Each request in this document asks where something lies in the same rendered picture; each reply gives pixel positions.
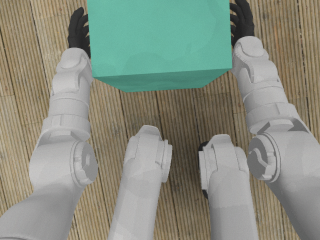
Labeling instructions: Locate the robot right hand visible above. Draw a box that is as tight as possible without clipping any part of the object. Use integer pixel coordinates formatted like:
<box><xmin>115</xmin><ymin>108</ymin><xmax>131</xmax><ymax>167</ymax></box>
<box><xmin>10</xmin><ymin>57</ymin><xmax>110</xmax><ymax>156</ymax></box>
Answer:
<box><xmin>229</xmin><ymin>0</ymin><xmax>255</xmax><ymax>49</ymax></box>

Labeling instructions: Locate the right robot upper arm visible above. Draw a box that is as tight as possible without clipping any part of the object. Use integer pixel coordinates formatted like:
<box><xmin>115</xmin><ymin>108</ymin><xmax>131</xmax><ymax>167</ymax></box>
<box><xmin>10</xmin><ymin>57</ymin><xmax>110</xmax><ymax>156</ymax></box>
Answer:
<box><xmin>246</xmin><ymin>131</ymin><xmax>320</xmax><ymax>240</ymax></box>

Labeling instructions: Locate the right robot shin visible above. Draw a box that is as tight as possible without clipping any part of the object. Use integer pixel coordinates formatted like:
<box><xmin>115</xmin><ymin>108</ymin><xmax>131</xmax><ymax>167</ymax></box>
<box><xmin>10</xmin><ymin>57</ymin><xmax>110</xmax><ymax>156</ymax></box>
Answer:
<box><xmin>206</xmin><ymin>134</ymin><xmax>250</xmax><ymax>192</ymax></box>

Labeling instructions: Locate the right robot forearm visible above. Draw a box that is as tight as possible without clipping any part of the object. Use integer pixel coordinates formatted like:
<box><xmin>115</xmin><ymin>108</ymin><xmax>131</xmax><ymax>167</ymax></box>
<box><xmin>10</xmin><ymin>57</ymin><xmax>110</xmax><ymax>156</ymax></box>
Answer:
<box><xmin>230</xmin><ymin>36</ymin><xmax>320</xmax><ymax>146</ymax></box>

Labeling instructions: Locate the left robot upper arm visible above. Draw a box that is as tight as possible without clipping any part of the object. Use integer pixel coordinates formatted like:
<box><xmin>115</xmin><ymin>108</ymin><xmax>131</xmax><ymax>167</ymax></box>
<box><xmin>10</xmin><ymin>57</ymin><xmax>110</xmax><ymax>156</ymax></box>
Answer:
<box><xmin>0</xmin><ymin>140</ymin><xmax>98</xmax><ymax>240</ymax></box>

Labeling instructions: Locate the left robot forearm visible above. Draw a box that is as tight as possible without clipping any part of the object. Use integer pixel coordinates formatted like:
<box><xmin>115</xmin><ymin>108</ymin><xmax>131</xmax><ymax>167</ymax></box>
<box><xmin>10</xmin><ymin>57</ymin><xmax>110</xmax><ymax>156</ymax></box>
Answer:
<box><xmin>28</xmin><ymin>47</ymin><xmax>94</xmax><ymax>185</ymax></box>

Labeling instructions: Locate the right robot thigh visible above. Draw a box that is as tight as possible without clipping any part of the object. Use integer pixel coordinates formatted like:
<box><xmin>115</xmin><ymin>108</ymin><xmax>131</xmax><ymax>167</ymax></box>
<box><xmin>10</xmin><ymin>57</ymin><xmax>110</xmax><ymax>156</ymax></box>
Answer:
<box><xmin>198</xmin><ymin>142</ymin><xmax>259</xmax><ymax>240</ymax></box>

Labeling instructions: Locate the robot left hand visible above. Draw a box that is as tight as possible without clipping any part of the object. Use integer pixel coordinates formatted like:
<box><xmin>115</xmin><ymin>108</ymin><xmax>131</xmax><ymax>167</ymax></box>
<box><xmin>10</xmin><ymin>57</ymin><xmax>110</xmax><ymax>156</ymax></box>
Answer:
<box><xmin>67</xmin><ymin>7</ymin><xmax>91</xmax><ymax>59</ymax></box>

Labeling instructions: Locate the carton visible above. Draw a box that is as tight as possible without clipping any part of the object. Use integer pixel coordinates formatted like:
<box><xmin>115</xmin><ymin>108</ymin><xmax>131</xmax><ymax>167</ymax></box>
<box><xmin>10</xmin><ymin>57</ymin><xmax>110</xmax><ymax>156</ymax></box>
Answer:
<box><xmin>87</xmin><ymin>0</ymin><xmax>233</xmax><ymax>93</ymax></box>

